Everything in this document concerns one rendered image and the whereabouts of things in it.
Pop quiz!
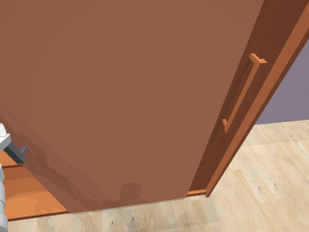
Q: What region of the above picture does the wardrobe door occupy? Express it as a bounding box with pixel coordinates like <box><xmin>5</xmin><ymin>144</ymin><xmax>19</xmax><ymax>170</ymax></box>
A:
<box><xmin>0</xmin><ymin>0</ymin><xmax>265</xmax><ymax>214</ymax></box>
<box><xmin>189</xmin><ymin>0</ymin><xmax>309</xmax><ymax>191</ymax></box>

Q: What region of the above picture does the robot left hand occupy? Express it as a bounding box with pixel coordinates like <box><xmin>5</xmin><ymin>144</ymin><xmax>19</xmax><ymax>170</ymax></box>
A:
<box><xmin>0</xmin><ymin>123</ymin><xmax>12</xmax><ymax>152</ymax></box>

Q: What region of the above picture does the handle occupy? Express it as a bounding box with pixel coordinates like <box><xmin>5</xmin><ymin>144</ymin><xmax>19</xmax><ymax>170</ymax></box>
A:
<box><xmin>224</xmin><ymin>59</ymin><xmax>267</xmax><ymax>133</ymax></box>
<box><xmin>3</xmin><ymin>142</ymin><xmax>28</xmax><ymax>164</ymax></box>

